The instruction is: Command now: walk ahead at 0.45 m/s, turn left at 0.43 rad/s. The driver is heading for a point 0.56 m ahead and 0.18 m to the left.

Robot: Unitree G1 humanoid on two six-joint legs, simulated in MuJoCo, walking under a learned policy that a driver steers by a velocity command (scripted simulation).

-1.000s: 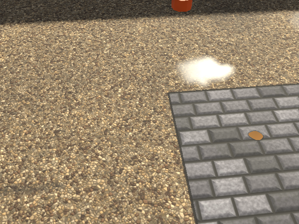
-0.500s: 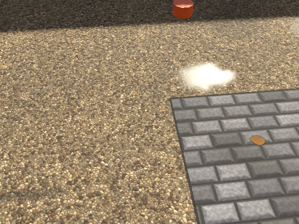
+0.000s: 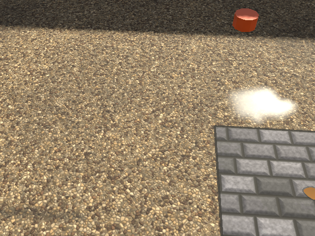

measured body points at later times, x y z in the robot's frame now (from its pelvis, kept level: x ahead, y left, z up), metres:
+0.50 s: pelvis +0.28 +0.08 +0.01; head +0.30 +0.10 +0.45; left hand +0.41 +0.38 -0.09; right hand +0.41 -0.18 -0.11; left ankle +0.25 +0.13 -0.74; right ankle +0.50 -0.08 -0.67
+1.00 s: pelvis +0.50 +0.09 +0.00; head +0.53 +0.11 +0.45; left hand +0.49 +0.37 -0.13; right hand +0.73 -0.09 -0.12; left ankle +0.48 +0.24 -0.73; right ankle +0.59 +0.01 -0.74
